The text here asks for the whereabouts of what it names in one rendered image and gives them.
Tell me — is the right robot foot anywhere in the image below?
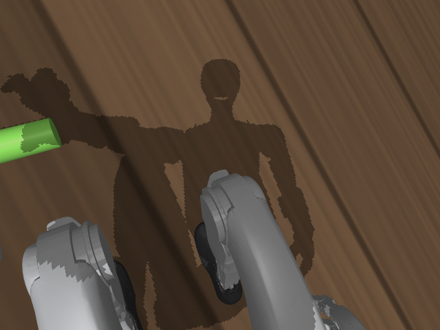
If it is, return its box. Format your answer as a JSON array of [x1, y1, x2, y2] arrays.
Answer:
[[195, 222, 242, 305]]

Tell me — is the bottle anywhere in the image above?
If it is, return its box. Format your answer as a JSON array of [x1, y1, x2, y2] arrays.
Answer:
[[0, 118, 62, 164]]

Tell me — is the right robot hand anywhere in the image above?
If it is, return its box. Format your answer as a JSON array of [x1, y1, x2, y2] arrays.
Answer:
[[312, 294, 366, 330]]

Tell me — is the left robot foot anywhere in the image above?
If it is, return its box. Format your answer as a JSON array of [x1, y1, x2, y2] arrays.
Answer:
[[113, 260, 143, 330]]

